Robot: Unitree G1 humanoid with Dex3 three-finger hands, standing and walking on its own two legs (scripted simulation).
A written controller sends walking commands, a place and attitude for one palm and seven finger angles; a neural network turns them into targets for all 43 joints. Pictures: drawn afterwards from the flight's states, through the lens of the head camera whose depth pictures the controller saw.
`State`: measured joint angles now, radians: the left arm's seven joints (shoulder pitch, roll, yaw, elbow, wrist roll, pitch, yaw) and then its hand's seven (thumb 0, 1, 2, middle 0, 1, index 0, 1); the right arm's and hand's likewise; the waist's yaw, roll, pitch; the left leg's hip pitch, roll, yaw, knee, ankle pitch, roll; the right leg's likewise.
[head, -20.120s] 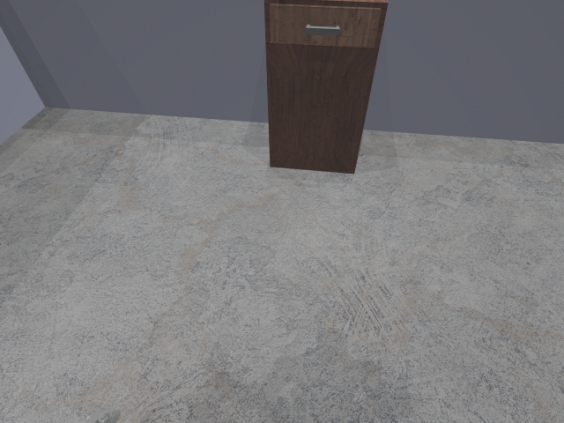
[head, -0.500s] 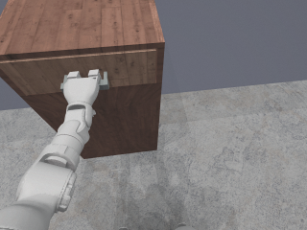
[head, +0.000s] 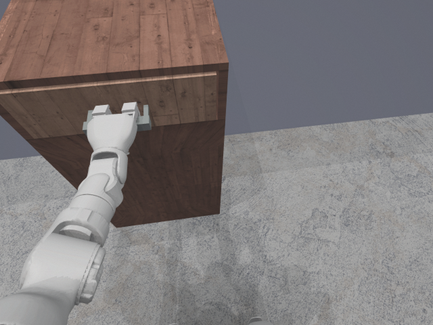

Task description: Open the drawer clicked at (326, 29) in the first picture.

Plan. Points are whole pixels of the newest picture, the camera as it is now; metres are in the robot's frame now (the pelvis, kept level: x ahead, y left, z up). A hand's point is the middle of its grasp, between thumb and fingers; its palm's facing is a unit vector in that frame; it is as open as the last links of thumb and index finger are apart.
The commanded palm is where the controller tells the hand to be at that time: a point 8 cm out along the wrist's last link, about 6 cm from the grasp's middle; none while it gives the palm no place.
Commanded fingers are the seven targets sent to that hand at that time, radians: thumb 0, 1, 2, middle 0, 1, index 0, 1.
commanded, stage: pull the drawer open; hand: left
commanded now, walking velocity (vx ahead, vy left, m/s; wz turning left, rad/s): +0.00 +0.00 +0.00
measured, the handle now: (118, 118) +0.53 +0.18 +0.02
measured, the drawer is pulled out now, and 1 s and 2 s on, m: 0.00 0.12 0.24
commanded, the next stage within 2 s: none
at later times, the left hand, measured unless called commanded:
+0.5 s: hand (121, 169) +0.42 +0.17 +0.00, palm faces -0.03 -0.04 -1.00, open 6.2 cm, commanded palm +0.37 +0.18 +0.06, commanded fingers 0.00 0.90 0.90 -0.40 -1.35 -0.40 -1.35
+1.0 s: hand (120, 199) +0.35 +0.16 +0.00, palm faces -0.02 -0.05 -1.00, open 6.2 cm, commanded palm +0.31 +0.17 +0.06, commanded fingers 0.00 0.90 0.90 -0.40 -1.35 -0.40 -1.35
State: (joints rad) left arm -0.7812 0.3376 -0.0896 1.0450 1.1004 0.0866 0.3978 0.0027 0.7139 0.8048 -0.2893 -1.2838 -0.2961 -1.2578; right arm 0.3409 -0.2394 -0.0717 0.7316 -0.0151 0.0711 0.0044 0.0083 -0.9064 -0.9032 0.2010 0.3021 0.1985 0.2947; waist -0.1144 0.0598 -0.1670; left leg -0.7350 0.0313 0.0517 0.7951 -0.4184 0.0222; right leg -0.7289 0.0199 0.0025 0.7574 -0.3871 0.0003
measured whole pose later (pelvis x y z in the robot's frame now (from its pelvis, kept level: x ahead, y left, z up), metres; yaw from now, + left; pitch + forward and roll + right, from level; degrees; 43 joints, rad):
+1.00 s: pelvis -0.01 -0.01 +0.01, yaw +1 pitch +12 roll +0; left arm -0.32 0.24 -0.20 0.62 1.09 0.15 0.40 0.01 0.70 0.83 -0.27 -1.32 -0.32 -1.26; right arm 0.21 -0.23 -0.05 0.68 0.01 0.09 -0.01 0.01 -0.91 -0.90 0.20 0.30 0.20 0.29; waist -0.02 0.05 -0.14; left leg -0.53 0.02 0.05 0.70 -0.38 0.01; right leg -0.54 0.01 0.00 0.70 -0.37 -0.01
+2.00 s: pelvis -0.01 -0.02 +0.01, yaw +1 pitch +7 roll +1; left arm 0.16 0.23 -0.26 0.16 1.12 0.15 0.39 0.03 0.70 0.81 -0.25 -1.33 -0.35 -1.24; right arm 0.11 -0.20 -0.01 0.63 -0.01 0.06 0.03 0.01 -0.91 -0.90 0.20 0.30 0.20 0.29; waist 0.04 0.05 -0.13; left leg -0.44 0.02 0.05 0.71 -0.39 -0.01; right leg -0.47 0.02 0.00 0.74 -0.40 -0.03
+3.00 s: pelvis -0.01 -0.02 +0.00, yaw +0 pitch +10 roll +1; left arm 0.44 0.25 -0.23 -0.08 1.15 0.10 0.50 0.03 0.70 0.79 -0.27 -1.33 -0.36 -1.25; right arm 0.11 -0.23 -0.02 0.60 -0.04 0.05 0.07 0.02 -0.91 -0.90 0.20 0.30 0.20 0.29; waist 0.05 0.06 -0.13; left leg -0.54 0.03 0.05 0.83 -0.46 -0.01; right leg -0.57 0.03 0.02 0.86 -0.45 -0.03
